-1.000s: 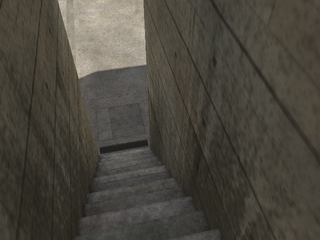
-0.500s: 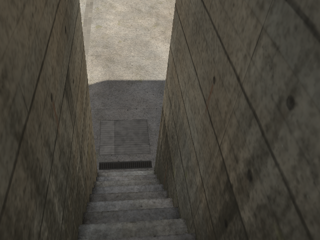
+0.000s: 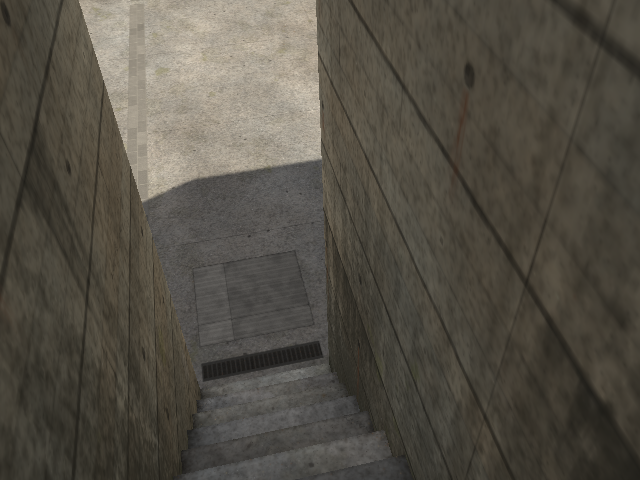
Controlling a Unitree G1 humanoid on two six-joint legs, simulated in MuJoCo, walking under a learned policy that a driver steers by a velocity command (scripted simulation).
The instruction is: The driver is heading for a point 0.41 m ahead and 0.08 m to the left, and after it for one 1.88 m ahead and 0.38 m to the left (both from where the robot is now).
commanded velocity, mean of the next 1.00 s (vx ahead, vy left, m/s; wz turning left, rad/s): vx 0.43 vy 0.00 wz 0.00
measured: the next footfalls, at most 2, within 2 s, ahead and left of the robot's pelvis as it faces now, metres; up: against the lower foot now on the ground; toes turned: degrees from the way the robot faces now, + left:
left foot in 0.16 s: +0.18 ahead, +0.15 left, -0.22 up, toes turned -5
right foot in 0.44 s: +0.47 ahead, +0.01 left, -0.44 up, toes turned -4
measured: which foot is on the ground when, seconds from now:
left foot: up 0.00-0.14, down 0.16-0.42, up 0.44-0.74, down 0.76-1.00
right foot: down 0.00-0.16, up 0.18-0.42, down 0.44-0.78, up 0.80-1.00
